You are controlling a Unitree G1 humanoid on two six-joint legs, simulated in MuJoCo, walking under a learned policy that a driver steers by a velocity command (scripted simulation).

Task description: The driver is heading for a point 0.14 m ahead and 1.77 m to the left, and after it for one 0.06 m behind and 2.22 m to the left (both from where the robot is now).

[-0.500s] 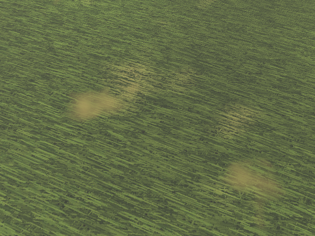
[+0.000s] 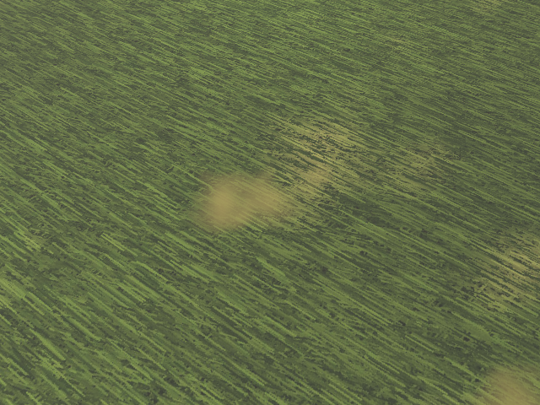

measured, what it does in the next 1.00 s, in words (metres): walks ahead, turning left: left foot, then right foot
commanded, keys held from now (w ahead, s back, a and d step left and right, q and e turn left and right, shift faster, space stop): w+q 1.00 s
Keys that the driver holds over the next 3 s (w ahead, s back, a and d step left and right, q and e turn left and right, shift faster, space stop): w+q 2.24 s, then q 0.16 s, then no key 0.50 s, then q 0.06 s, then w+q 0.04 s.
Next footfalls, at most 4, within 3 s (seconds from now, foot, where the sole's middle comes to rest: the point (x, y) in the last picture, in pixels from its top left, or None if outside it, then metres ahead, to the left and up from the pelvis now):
0.40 left None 0.34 0.14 -0.77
0.92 right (240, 318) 0.70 0.11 -0.77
1.44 left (113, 309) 0.74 0.46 -0.77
1.98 right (61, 224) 1.04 0.66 -0.77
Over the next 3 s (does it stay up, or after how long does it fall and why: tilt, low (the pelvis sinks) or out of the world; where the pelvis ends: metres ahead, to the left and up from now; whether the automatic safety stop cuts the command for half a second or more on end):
stays up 0.94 0.84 0.00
